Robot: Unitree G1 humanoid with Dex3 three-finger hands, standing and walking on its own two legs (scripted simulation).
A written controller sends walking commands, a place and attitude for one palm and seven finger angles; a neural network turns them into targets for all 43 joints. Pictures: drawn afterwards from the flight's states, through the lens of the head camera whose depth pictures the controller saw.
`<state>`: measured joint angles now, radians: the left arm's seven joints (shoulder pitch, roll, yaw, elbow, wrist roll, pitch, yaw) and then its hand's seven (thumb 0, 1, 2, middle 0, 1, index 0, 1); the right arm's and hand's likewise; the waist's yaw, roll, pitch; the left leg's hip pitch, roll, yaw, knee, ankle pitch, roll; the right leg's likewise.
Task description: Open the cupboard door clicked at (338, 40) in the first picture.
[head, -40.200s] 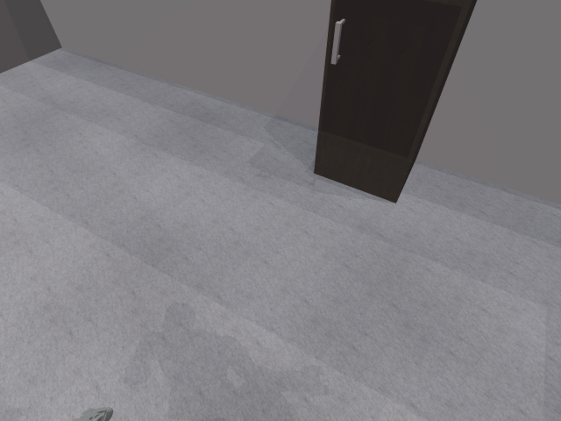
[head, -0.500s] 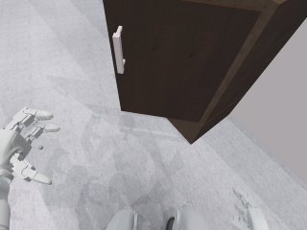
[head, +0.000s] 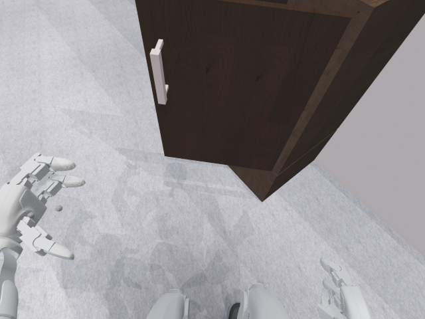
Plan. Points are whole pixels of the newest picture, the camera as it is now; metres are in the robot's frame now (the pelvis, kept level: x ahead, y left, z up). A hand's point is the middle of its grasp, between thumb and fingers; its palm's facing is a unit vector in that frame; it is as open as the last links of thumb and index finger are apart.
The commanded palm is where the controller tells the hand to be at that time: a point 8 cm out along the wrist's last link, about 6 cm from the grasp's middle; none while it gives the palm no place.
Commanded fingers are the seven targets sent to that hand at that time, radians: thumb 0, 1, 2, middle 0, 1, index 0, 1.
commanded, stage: move the hooked fingers beside the handle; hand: left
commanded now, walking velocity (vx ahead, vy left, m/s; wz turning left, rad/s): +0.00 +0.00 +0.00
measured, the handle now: (161, 73) +0.63 +0.16 +0.04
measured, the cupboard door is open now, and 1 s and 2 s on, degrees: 44 44 44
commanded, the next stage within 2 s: none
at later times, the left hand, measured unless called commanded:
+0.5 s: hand (76, 166) +0.36 +0.27 +0.04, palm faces -0.08 -1.00 -0.01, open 14.0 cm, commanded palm +0.35 +0.31 +0.05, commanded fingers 0.00 -0.50 0.30 -0.30 -1.20 -0.30 -1.20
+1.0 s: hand (105, 124) +0.46 +0.25 +0.04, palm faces -0.10 -1.00 +0.00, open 14.0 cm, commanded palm +0.45 +0.29 +0.04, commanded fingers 0.00 -0.50 0.30 -0.30 -1.20 -0.30 -1.20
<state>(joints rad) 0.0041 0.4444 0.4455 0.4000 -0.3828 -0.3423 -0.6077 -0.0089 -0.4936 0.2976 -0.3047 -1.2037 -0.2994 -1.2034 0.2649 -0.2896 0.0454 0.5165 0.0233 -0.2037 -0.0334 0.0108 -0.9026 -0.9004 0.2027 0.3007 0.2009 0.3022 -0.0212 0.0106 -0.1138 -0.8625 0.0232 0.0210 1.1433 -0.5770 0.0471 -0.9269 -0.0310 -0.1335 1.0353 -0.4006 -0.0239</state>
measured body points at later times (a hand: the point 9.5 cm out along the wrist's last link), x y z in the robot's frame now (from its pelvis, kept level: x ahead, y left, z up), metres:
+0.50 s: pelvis +0.00 +0.01 -0.01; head +0.11 +0.03 +0.43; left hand +0.36 +0.33 +0.04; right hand +0.13 -0.25 -0.09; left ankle -0.01 +0.08 -0.66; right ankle +0.06 -0.12 -0.66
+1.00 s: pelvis +0.00 +0.02 -0.01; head +0.15 +0.04 +0.42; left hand +0.46 +0.30 +0.04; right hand +0.05 -0.26 -0.11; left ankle -0.01 +0.08 -0.66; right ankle +0.06 -0.12 -0.66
